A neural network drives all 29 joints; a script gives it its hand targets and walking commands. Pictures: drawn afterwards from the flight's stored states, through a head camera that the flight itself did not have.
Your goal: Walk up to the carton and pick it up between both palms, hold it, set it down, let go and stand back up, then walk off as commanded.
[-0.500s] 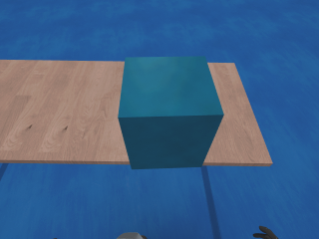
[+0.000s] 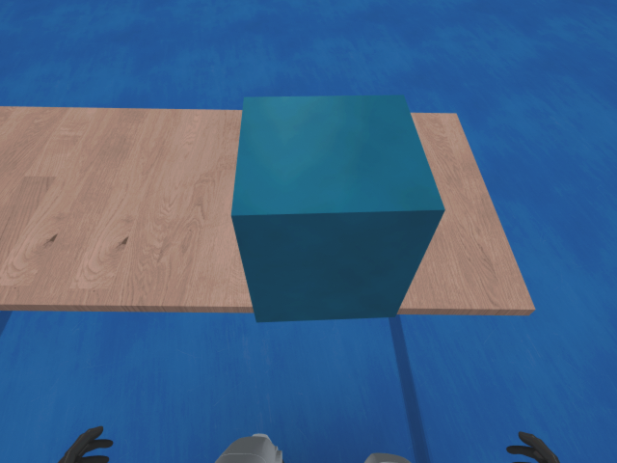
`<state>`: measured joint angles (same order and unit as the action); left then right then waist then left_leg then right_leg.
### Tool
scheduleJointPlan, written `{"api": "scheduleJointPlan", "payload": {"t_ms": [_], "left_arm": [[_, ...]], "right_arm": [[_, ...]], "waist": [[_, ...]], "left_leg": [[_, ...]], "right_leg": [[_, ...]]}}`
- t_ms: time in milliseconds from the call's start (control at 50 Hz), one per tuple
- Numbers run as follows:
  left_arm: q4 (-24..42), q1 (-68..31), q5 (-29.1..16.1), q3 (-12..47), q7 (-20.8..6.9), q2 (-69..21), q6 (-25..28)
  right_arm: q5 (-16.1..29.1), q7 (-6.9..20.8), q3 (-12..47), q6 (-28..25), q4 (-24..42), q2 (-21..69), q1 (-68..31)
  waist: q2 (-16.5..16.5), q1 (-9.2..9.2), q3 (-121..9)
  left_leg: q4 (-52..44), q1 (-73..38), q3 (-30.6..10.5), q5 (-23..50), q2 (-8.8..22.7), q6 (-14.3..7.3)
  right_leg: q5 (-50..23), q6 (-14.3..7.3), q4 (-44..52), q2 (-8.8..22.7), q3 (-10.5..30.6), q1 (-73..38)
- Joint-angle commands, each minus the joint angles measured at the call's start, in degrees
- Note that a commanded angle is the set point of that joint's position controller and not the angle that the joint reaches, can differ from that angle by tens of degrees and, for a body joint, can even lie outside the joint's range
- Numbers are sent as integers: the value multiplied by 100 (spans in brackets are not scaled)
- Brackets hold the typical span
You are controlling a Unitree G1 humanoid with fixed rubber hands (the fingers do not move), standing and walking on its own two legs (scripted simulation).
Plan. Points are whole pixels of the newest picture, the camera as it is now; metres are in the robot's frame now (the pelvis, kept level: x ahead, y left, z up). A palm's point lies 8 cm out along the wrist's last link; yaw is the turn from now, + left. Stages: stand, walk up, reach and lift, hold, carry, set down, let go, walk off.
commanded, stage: walk up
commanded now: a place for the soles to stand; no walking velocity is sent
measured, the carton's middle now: (325, 215) +0.41 -0.01 +0.07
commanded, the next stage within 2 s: stand in 0.30 s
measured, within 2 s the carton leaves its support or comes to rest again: neither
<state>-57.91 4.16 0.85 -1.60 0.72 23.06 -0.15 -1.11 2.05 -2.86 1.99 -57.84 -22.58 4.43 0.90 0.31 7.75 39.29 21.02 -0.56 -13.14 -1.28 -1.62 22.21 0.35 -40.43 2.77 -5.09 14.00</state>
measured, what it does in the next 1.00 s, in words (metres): stands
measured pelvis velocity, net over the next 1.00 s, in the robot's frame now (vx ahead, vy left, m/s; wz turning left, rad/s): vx -0.04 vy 0.01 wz -0.04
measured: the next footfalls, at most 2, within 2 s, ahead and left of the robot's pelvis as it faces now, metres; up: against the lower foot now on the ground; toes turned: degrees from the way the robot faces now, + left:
none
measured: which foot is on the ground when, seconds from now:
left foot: down 0.00-1.00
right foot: down 0.00-1.00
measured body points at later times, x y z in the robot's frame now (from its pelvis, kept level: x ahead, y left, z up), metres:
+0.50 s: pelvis -0.02 +0.01 +0.00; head +0.00 +0.00 +0.45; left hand +0.07 +0.32 -0.11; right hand +0.09 -0.29 -0.13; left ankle +0.02 +0.13 -0.72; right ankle -0.02 -0.11 -0.72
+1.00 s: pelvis -0.04 +0.01 +0.00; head +0.01 +0.03 +0.45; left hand +0.15 +0.29 -0.10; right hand +0.13 -0.28 -0.10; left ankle +0.02 +0.14 -0.72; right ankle -0.02 -0.11 -0.72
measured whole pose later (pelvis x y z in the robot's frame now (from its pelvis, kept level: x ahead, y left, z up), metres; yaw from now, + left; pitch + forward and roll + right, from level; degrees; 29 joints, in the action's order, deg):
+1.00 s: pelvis -0.04 +0.01 +0.00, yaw -3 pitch -4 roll -1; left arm -38.0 -1.7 2.2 -2.8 1.9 20.0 -24.3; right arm -3.4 4.8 -7.3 -5.3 -59.1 -16.0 -4.0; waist -2.1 -1.1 9.7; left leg 39.0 18.6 0.1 -16.4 2.5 1.3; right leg 19.0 0.1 -38.4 0.0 -1.1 15.5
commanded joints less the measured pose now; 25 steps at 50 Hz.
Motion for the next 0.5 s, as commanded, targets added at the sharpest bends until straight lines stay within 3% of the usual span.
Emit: {"api": "scheduleJointPlan", "payload": {"t_ms": [0, 20, 40, 60, 80, 100, 120, 140, 160, 180, 200, 220, 240, 260, 280, 300, 320, 340, 360, 380, 400, 420, 460, 480], "left_arm": [[499, 167, -127, -270, 106, 1168, -79], [507, 442, -139, -295, 98, 1195, -81], [423, 481, -163, -293, 97, 1112, -50], [452, 857, -148, -295, 93, 1120, -27], [391, 838, -99, -365, 104, 1167, 62], [328, 1024, -36, -353, 77, 1209, 80], [311, 1265, -38, -365, 86, 1088, 158], [204, 1129, 45, -395, 100, 1097, 199], [412, 1039, 164, -458, 113, 1472, 245], [541, 528, 179, -590, 111, 1877, 244], [702, 143, 172, -546, 108, 1996, 280], [732, -29, 113, -490, 122, 1670, 308], [765, 104, 46, -446, 161, 1516, 349], [693, 198, 20, -444, 177, 1516, 353], [609, 367, 41, -362, 193, 1362, 362], [757, -56, 7, -369, 136, 1374, 299], [711, -174, -60, -351, 110, 1349, 246], [696, -102, -54, -289, 92, 1221, 209], [694, 77, -140, -252, 64, 990, 169], [506, 446, -142, -252, 62, 1113, 156], [336, 508, -107, -295, 61, 1209, 113], [269, 375, -86, -341, 61, 1126, 137], [155, 266, -52, -232, 21, 994, 213], [140, 47, -47, -244, 30, 1203, 234]], "right_arm": [[-7, -119, -370, -173, 555, -1838, -125], [-66, -148, -359, -148, 736, -1670, -417], [-42, -181, -277, -119, 765, -1384, -431], [-89, -197, -322, -118, 906, -1495, -508], [-130, -191, -289, -114, 908, -1394, -361], [-67, -179, -285, -89, 1007, -1505, -493], [-63, -176, -318, -57, 1079, -1439, -536], [30, -160, -256, -42, 983, -1155, -473], [83, -145, -148, -59, 899, -999, -76], [158, -172, -154, -80, 912, -934, -99], [49, -230, -351, -61, 836, -1245, -233], [48, -227, -315, -77, 775, -1284, -157], [132, -239, -352, -81, 794, -1307, 32], [142, -254, -304, -113, 793, -1231, 81], [144, -237, -295, -179, 779, -1136, 89], [115, -221, -240, -233, 716, -1018, 227], [68, -235, -235, -289, 556, -928, 512], [-12, -238, -276, -313, 562, -1104, 363], [-84, -283, -282, -379, 498, -1222, 298], [26, -255, -268, -382, 616, -1423, -279], [96, -240, -309, -391, 610, -1435, -381], [87, -246, -230, -390, 495, -1300, -345], [82, -240, -62, -329, 407, -1032, -647], [95, -222, -21, -318, 387, -985, -472]], "waist": [[1046, 22, -877], [1147, -64, -695], [1005, -115, -593], [1156, -128, -827], [893, -208, -959], [1076, -223, -1172], [742, -363, -1295], [733, -370, -1259], [-231, -212, -1326], [-1268, -135, -734], [-1369, -174, -711], [-711, -56, -670], [-695, 61, -915], [-935, -71, -765], [-647, -100, -853], [-1197, 77, -757], [-940, 220, -946], [-382, 129, -996], [-69, -10, -1049], [144, -260, -1080], [446, -189, -1199], [268, -220, -887], [86, -289, -515], [-3, -87, -304]], "left_leg": [[-2246, -345, -3027, 143, 1944, -1357], [-2170, -319, -2633, -148, 1789, -1435], [-2081, -157, -2503, -263, 1714, -1315], [-1945, -288, -2354, -25, 1686, -1277], [-1738, -478, -2091, 86, 1547, -1124], [-1551, -278, -1901, 171, 1478, -1110], [-1158, -419, -1675, 447, 1405, -970], [-638, -49, -1365, 735, 1192, -653], [50, 496, -1058, 480, 818, -216], [704, 933, -603, -961, -212, 78], [1661, 208, -783, -1928, -4, 87], [1858, 362, -910, -1916, 54, 74], [1946, 577, -844, -1766, -100, 73], [1706, 523, -848, -1598, 10, 15], [1061, 335, -776, -1631, 123, 23], [36, -196, -357, -1372, 294, 27], [-1035, -998, -150, -162, 276, 46], [-1102, -1587, -631, 1230, 366, -4], [-1546, -1759, -1838, 1482, 1060, -280], [-1475, -1178, -2489, 895, 1613, -847], [-1580, -637, -2465, 196, 1655, -953], [-1659, -313, -2365, -83, 1464, -817], [-1377, -180, -1260, -24, 732, -175], [-1009, -472, -855, 193, 345, 28]], "right_leg": [[1602, -257, -1672, -354, 628, 656], [1687, -328, -1841, -290, 686, 775], [1430, -383, -1859, -278, 955, 819], [1213, -335, -1557, -178, 739, 729], [1031, -378, -1097, -85, 629, 757], [740, -313, -783, -62, 514, 259], [11, -323, 503, -105, 429, -125], [-385, -395, 1109, -41, 593, -447], [267, -639, 1988, 673, 2034, -771], [-23, -1211, 2303, 1740, 3279, -157], [-1038, -1748, 2001, 2216, 3681, 568], [-2131, -1724, 1597, 2088, 3167, 357], [-3063, -1637, 1362, 1840, 2617, -234], [-3335, -1499, 1195, 1752, 2495, -341], [-3687, -1370, 1031, 1501, 2250, -606], [-3451, -1048, 815, 1254, 1746, -214], [-3204, -827, 549, 973, 1526, 23], [-2707, -533, 403, 658, 1185, 372], [-2041, -260, -108, 220, 948, 603], [-144, -108, 56, 11, 777, 392], [350, -142, 56, -26, 725, -147], [342, -208, 409, -96, 819, -340], [-426, -400, 1677, 325, 1309, -317], [-806, -527, 1882, 655, 1666, 121]]}}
